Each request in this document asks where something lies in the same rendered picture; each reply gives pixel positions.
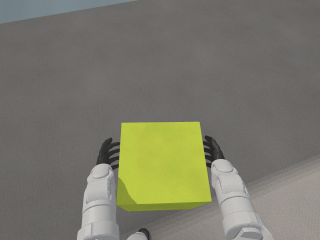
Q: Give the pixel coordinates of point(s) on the right robot forearm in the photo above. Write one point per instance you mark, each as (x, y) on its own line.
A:
(239, 216)

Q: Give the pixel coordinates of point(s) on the left robot shin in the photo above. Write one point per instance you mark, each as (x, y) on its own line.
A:
(140, 233)

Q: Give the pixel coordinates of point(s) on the carton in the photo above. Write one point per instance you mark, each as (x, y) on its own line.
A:
(162, 166)

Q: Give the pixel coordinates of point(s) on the left robot forearm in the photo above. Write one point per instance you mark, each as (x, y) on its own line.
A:
(99, 206)

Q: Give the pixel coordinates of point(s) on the left robot foot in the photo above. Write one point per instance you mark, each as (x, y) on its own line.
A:
(146, 232)

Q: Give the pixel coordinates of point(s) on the robot right hand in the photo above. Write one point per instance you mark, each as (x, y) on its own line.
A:
(214, 150)

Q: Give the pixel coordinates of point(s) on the robot left hand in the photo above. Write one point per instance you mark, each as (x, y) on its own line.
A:
(104, 153)

